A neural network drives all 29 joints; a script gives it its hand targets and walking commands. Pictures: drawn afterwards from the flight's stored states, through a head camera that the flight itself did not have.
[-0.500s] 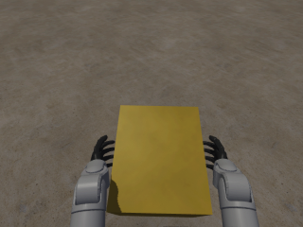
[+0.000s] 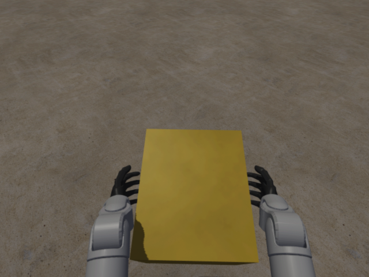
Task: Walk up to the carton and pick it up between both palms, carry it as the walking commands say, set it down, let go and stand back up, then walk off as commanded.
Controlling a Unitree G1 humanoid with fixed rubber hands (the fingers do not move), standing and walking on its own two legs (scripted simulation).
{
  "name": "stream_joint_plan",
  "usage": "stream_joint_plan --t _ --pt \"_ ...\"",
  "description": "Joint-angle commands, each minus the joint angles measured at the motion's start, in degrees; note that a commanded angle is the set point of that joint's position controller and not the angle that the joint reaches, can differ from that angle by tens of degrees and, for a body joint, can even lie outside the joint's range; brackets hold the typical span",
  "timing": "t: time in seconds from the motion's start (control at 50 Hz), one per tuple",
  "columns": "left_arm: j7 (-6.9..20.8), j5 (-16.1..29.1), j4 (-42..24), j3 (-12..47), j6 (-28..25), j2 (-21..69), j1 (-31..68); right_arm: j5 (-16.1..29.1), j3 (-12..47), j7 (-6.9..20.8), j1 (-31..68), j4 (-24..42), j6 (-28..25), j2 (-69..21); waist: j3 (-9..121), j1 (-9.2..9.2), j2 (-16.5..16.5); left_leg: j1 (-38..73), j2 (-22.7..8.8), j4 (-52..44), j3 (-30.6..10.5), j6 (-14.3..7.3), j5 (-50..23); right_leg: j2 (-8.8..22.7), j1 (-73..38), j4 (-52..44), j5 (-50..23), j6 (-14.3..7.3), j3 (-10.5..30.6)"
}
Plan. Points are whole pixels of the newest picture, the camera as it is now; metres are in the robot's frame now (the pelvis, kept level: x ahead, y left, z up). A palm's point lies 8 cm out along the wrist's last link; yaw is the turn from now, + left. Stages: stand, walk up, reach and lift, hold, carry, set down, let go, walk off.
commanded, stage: carry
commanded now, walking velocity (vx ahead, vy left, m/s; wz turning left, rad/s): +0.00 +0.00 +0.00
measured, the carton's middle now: (192, 198) +0.31 +0.00 -0.04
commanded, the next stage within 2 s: none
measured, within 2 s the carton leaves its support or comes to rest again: neither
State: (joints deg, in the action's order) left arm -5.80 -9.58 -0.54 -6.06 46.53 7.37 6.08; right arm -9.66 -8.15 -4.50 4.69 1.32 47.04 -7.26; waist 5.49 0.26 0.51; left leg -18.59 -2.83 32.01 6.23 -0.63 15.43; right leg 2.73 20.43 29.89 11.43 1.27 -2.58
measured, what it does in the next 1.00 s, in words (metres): stands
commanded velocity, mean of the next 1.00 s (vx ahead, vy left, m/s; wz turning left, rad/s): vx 0.00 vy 0.00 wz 0.00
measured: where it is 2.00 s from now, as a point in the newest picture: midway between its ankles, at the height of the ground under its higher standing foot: outside the picture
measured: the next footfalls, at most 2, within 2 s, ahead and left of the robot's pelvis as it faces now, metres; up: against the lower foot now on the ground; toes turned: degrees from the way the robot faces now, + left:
none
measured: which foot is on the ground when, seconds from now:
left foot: down 0.00-1.00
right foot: down 0.00-1.00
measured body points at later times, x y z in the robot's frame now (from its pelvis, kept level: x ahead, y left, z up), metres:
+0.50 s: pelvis +0.00 +0.00 +0.00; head -0.02 +0.01 +0.45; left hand +0.28 +0.16 +0.03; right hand +0.27 -0.16 +0.03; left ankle +0.01 +0.11 -0.73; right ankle +0.04 -0.14 -0.73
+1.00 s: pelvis +0.00 +0.00 +0.00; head -0.02 +0.00 +0.45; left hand +0.28 +0.16 +0.03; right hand +0.27 -0.17 +0.03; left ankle +0.01 +0.11 -0.73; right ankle +0.04 -0.14 -0.73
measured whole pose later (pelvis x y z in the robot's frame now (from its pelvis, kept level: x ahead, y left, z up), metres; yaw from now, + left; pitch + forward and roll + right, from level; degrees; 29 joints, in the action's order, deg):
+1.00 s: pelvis +0.00 +0.00 +0.00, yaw +0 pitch +2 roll +0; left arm -5.5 -10.0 1.1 -6.1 44.5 7.4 6.1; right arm -10.2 -8.2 -4.3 4.4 0.0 44.7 -7.2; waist 5.4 0.4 0.4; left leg -18.7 -2.9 31.7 6.3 -0.6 15.1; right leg 2.6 20.6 29.6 11.1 1.2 -2.5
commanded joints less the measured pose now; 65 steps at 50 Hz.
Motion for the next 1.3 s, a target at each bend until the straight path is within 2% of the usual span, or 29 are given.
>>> stream_joint_plan --t 0.0,1.28 --pt "12.9 14.6 -5.6 30.2 -1.9 42.5 22.6 14.8 30.3 13.1 25.1 7.1 -2.6 -37.3 12.9 -0.01 -0.4 4.5 -4.8 -6.0 -4.9 -1.3 -4.9 3.6 -5.0 -3.6 -6.7 -2.7 2.7" --pt "13.4 13.5 -3.6 30.3 -4.7 42.8 22.8 13.5 30.6 13.4 24.7 5.3 -5.6 -37.1 13.0 0.15 -0.4 4.2 -4.7 -6.3 -4.6 -1.2 -4.6 3.4 -5.1 -4.0 -6.4 -2.6 2.7"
